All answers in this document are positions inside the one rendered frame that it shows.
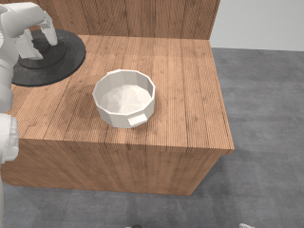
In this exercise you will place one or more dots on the table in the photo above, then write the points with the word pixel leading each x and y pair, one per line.
pixel 63 141

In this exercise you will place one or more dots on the robot left forearm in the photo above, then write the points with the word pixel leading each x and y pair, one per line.
pixel 11 27

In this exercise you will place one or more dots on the knob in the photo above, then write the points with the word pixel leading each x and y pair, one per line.
pixel 42 45

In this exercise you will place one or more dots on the left robot hand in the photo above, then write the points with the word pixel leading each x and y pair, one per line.
pixel 32 15

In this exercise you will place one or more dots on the robot left upper arm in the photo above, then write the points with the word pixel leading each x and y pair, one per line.
pixel 9 148

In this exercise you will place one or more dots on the lid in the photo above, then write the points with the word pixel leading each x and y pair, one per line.
pixel 60 62

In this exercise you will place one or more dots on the pot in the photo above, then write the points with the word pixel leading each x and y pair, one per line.
pixel 125 98

